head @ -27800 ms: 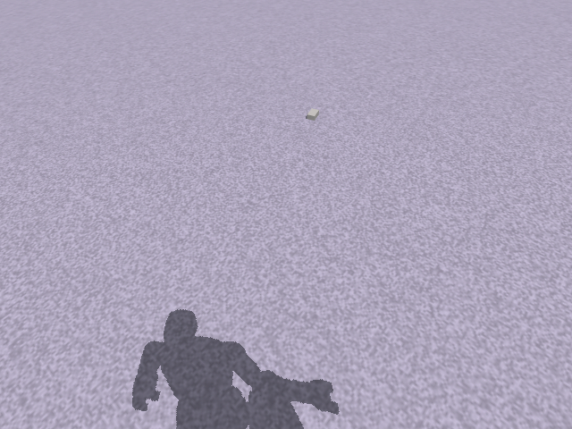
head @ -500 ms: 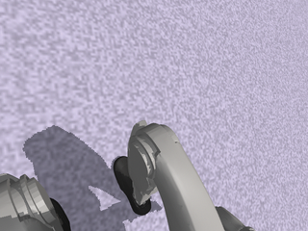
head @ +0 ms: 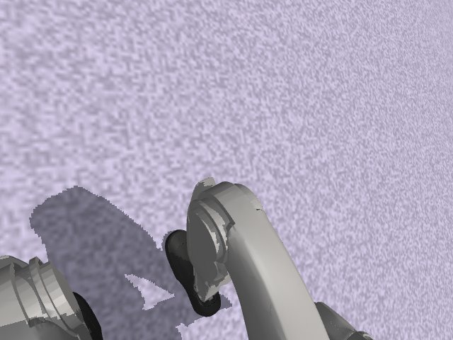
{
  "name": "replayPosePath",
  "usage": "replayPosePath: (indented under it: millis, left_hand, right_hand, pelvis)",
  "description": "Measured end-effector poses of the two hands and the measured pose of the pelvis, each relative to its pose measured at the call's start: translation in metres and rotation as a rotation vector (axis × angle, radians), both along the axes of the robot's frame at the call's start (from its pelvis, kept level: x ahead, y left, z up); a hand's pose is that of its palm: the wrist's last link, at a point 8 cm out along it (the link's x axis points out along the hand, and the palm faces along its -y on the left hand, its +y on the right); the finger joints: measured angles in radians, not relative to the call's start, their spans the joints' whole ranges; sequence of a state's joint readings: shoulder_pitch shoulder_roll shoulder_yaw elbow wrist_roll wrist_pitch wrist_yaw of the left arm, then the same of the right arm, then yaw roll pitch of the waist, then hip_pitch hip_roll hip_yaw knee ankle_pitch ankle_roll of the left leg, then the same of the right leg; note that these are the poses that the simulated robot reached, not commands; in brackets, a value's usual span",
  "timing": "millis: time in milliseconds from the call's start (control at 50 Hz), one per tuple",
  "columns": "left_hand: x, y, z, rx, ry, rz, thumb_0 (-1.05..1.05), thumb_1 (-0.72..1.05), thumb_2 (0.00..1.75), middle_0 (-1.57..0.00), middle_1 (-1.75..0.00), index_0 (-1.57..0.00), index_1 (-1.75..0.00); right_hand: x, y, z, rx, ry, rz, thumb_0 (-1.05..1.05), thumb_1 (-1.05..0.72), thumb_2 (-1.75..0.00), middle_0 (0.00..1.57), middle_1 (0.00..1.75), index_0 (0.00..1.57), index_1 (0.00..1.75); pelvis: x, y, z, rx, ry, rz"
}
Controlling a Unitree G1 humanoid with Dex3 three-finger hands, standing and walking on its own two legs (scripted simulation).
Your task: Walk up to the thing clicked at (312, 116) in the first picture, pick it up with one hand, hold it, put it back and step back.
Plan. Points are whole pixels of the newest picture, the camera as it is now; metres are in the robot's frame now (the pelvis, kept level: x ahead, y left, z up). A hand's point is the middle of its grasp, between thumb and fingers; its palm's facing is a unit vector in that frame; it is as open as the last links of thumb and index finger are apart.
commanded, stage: open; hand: left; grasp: from above
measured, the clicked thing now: out of the picture +0.48 +0.33 -0.29
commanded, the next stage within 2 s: withdraw in 0.40 s
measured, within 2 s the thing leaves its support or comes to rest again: neither
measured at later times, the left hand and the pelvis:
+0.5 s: hand out of the picture +0.47 +0.32 -0.24, palm faces -0.45 -0.13 -0.89, open 14.3 cm; pelvis +0.00 +0.00 +0.00, yaw +0 degrees
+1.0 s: hand out of the picture +0.46 +0.37 -0.10, palm faces -0.37 -0.09 -0.92, open 14.2 cm; pelvis +0.00 +0.00 +0.04, yaw +5 degrees
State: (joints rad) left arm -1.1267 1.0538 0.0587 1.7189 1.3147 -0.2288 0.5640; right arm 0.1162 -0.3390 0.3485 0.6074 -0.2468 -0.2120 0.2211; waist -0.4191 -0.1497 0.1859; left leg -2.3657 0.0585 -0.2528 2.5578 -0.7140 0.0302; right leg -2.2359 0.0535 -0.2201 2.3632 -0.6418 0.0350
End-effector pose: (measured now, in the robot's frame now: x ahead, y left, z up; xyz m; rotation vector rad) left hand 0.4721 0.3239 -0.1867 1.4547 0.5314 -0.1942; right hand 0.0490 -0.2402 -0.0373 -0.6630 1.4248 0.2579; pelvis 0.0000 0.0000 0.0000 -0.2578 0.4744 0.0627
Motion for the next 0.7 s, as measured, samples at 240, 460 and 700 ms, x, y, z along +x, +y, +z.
replayPosePath:
  millis: [240, 460, 700]
  left_hand:
    - [0.003, -0.002, 0.0, -0.009, 0.003, 0.004, 0.0, -0.42, 0.92, -0.23, -0.78, -0.2, -0.81]
    - [0.001, 0.0, 0.0, -0.009, 0.006, 0.003, 0.0, -0.52, 1.01, -0.12, -0.9, -0.09, -0.92]
    - [0.009, 0.008, 0.019, 0.012, -0.093, 0.026, 0.0, -0.54, 1.0, -0.08, -0.99, -0.09, -0.98]
  right_hand:
    - [-0.002, 0.0, -0.001, 0.011, 0.016, -0.007, 0.0, -0.9, -0.9, 0.21, 0.3, 0.21, 0.3]
    - [-0.002, -0.002, 0.001, -0.002, 0.02, -0.008, 0.0, -0.89, -0.9, 0.21, 0.3, 0.21, 0.3]
    - [-0.002, -0.003, 0.005, -0.003, 0.011, -0.01, 0.0, -0.9, -0.9, 0.21, 0.3, 0.21, 0.3]
  pelvis:
    - [0.001, -0.001, 0.001, 0.001, 0.007, -0.001]
    - [0.001, -0.001, 0.002, 0.002, 0.008, 0.0]
    - [0.001, -0.001, 0.003, 0.005, 0.015, 0.002]
